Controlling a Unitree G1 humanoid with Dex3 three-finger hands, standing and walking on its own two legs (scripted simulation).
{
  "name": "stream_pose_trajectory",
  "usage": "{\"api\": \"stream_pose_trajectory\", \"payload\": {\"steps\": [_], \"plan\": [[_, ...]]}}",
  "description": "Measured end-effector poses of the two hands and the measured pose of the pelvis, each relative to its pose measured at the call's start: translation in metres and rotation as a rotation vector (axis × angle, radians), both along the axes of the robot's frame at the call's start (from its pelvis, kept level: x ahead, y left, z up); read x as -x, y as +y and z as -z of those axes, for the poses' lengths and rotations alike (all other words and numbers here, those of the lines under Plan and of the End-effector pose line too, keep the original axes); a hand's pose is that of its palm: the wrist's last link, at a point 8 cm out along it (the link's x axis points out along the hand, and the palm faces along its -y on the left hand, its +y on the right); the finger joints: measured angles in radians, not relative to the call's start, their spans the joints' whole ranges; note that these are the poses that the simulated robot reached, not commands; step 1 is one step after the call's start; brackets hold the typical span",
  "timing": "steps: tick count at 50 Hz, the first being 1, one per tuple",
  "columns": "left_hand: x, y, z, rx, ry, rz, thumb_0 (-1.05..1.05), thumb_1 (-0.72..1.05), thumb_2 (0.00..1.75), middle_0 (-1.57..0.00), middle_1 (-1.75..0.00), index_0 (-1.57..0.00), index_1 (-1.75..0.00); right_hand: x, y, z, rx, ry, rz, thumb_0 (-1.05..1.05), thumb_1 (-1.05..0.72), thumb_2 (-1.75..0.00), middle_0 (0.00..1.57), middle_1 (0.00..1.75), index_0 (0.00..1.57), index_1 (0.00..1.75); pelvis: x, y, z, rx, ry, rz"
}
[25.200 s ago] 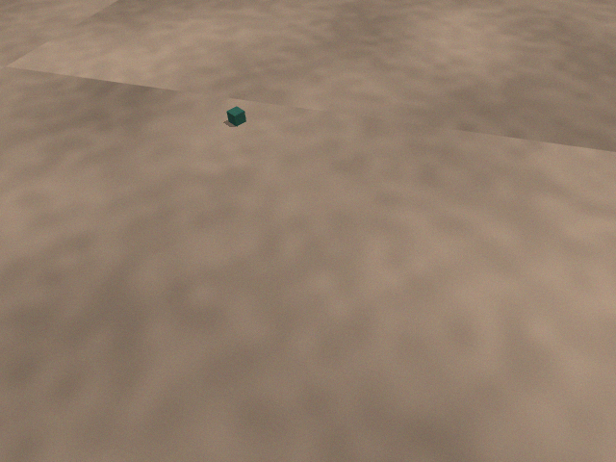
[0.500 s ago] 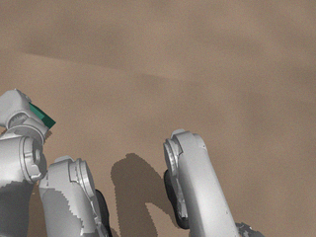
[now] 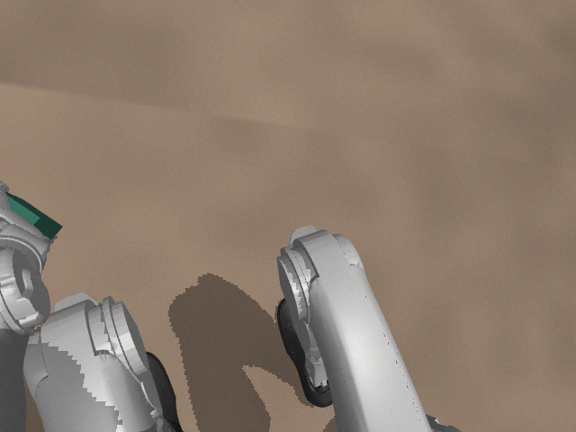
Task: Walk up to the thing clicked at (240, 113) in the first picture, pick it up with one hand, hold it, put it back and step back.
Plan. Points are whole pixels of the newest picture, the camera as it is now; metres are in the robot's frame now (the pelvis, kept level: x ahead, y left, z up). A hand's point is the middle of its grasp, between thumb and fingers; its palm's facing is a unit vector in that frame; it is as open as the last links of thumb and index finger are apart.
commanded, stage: rest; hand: left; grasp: from above
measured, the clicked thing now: (12, 228) +0.44 +0.29 -0.23
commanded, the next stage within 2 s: open in 0.76 s
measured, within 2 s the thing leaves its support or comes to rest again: rests again in 1.12 s
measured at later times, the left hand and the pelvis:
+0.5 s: hand (17, 228) +0.43 +0.28 -0.23, palm faces -0.29 -0.34 -0.89, open 10.2 cm; pelvis +0.00 +0.00 +0.00, yaw -2 degrees
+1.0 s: hand (20, 227) +0.43 +0.28 -0.23, palm faces -0.30 -0.33 -0.90, open 10.2 cm; pelvis -0.01 +0.01 +0.00, yaw -4 degrees
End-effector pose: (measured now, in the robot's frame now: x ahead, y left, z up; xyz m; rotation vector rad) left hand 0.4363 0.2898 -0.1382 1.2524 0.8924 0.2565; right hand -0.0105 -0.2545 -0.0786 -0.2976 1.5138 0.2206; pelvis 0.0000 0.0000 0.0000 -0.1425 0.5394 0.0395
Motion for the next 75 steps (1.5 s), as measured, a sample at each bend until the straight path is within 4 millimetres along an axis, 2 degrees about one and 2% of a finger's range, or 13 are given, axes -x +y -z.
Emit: {"api": "stream_pose_trajectory", "payload": {"steps": [18,28,47,57,75], "plan": [[-0.002,-0.002,0.028,0.021,-0.011,0.01,-0.03,-0.08,0.47,-0.8,-0.44,-0.8,-0.45,0.008,0.004,-0.015,-0.005,0.018,-0.054,0.0,-0.93,-0.9,0.19,0.3,0.19,0.3,0.001,0.002,0.004,0.031,-0.036,0.016],[0.001,0.001,0.036,0.012,-0.004,-0.004,-0.03,-0.08,0.47,-0.8,-0.44,-0.81,-0.44,0.005,0.007,-0.02,-0.011,0.005,-0.089,0.0,-0.93,-0.9,0.19,0.3,0.19,0.3,0.003,0.004,0.004,0.044,-0.053,0.021],[-0.001,-0.001,0.037,-0.005,0.006,0.006,-0.03,-0.09,0.48,-0.81,-0.44,-0.82,-0.43,0.008,0.015,-0.031,-0.02,-0.037,-0.129,0.0,-0.93,-0.9,0.19,0.3,0.19,0.3,0.009,0.007,0.002,0.069,-0.092,0.026],[-0.002,-0.004,0.043,-0.002,-0.004,0.022,-0.01,-0.08,0.58,-0.7,-0.54,-0.68,-0.54,0.012,0.015,-0.038,-0.007,-0.037,-0.136,0.0,-0.92,-0.9,0.19,0.3,0.19,0.3,0.011,0.008,0.001,0.077,-0.106,0.028],[-0.005,0.002,0.051,-0.008,-0.005,-0.011,-0.01,-0.22,0.81,-0.46,-0.72,-0.43,-0.74,0.011,0.017,-0.044,-0.009,-0.007,-0.135,0.0,-0.91,-0.9,0.19,0.3,0.19,0.3,0.009,0.009,-0.002,0.085,-0.096,0.027]]}}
